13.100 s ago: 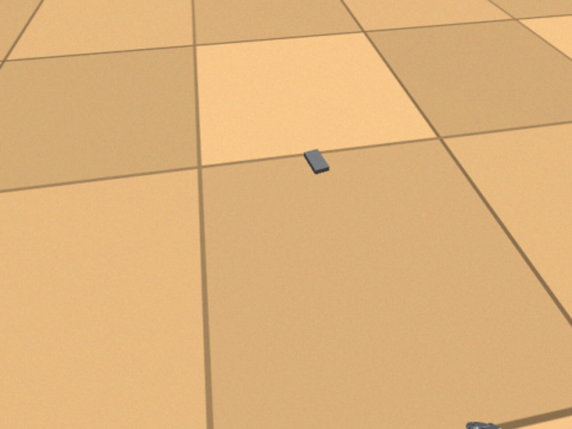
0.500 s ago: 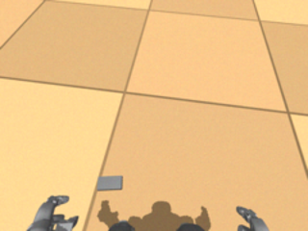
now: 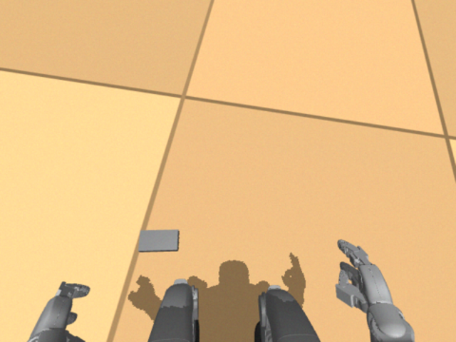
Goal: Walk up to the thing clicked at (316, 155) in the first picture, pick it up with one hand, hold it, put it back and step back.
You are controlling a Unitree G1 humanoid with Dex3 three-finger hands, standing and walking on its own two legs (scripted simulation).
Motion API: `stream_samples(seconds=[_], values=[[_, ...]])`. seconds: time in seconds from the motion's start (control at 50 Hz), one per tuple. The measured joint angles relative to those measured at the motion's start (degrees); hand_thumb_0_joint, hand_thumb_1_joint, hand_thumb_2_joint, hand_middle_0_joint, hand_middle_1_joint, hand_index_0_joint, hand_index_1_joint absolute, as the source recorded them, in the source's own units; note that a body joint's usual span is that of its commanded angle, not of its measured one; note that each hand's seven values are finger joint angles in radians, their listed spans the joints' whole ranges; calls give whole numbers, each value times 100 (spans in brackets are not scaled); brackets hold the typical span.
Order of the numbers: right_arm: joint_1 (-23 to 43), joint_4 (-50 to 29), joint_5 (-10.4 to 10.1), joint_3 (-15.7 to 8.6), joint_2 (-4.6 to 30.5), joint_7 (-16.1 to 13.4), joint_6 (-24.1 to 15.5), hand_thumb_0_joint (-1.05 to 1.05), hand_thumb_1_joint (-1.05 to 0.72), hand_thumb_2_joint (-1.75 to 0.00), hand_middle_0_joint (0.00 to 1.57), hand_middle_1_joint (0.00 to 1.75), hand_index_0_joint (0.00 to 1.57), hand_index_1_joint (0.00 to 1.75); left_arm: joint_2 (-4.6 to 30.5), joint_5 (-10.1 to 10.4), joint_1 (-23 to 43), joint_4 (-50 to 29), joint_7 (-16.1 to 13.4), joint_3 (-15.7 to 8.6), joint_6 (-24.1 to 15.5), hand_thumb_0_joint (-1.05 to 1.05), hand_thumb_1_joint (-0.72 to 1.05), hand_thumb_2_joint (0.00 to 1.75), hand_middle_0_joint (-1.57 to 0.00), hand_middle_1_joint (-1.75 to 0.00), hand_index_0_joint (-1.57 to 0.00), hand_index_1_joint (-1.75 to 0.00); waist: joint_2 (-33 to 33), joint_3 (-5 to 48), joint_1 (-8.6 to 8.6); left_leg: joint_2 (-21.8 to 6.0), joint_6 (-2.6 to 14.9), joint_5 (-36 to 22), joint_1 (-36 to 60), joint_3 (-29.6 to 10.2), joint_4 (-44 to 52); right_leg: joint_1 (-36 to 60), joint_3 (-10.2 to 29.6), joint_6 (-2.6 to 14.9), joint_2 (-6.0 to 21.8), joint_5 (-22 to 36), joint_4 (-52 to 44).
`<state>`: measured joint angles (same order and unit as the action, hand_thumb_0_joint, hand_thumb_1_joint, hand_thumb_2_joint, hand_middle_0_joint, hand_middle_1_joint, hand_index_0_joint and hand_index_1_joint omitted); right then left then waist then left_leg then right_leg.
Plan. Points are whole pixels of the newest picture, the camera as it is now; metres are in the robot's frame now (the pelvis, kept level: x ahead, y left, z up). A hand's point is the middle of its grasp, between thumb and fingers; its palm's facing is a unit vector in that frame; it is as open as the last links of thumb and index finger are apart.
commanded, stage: rise first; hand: left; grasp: from above
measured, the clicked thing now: (159, 240) +0.42 +0.24 -0.64
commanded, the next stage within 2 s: none
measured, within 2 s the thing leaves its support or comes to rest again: neither
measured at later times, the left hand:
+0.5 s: hand (110, 278) +0.25 +0.31 -0.36, palm faces -0.47 -0.35 -0.81, open 14.0 cm
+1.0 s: hand (125, 260) +0.31 +0.31 -0.46, palm faces -0.48 -0.08 -0.87, open 14.3 cm
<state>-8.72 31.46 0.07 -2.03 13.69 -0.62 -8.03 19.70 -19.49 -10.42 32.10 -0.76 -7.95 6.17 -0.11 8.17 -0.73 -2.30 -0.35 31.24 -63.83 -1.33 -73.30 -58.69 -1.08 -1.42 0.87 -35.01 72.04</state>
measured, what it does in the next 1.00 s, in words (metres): lowers itself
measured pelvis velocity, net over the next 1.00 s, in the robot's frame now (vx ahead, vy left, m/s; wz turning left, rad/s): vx -0.09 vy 0.00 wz -0.13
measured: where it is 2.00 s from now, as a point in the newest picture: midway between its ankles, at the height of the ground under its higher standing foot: outside the picture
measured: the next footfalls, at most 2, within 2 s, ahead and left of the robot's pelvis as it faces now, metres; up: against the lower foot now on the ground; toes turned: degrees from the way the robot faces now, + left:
none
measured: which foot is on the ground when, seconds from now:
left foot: down 0.00-1.00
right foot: down 0.00-1.00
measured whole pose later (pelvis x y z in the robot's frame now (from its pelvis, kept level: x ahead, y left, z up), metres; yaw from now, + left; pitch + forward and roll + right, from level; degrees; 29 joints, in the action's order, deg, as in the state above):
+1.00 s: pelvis -0.09 +0.00 -0.30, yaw -7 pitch +32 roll -7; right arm -5.0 44.1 5.8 -1.2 15.8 5.8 -0.4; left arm 41.9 -67.8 37.7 68.0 -16.8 -9.2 -20.9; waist 1.6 4.1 -4.5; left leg -2.7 -0.6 34.8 -129.7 -8.4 -132.0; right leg -121.8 -3.9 -2.1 -2.2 -40.8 130.4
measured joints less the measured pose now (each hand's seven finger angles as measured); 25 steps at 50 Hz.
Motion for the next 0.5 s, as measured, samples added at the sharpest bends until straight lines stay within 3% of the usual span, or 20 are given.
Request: stream_samples(seconds=[0.12, 0.26, 0.4, 0.5], values=[[240, 32, 31, -83, 127, 131, -157, 1, -91, -90, 20, 30, 20, 30, 253, -588, 442, 90, -28, 3, -471, 0, -58, 101, -12, -99, -9, -101, 31, 192, -16, 5, -7, 346, -1311, -33, -1138, -1300, 21, -12, 3, -408, 1189], [551, 286, 39, -185, 254, 302, -81, 1, -92, -90, 20, 30, 20, 30, 576, -1495, 1366, 557, -277, -75, -1180, 0, -57, 100, -13, -99, -11, -101, 12, 276, 50, -38, -14, 620, -2956, -114, -2523, -2921, 21, -14, -60, -737, 2604], [709, 634, 116, -222, 261, 424, 74, 1, -92, -90, 20, 30, 20, 30, 977, -2236, 2393, 1027, -490, -126, -1586, 0, -55, 100, -13, -100, -12, -101, -8, 53, 145, -84, -27, 617, -4286, -244, -3660, -4220, -26, -8, -148, -771, 3752], [616, 817, 186, -184, 200, 456, 190, 1, -93, -91, 20, 30, 20, 30, 1318, -2801, 3150, 1600, -553, -169, -1877, 0, -54, 99, -14, -100, -13, -101, -10, -73, 122, -98, -42, 520, -5075, -372, -4340, -4972, -95, -6, -206, -690, 4415]])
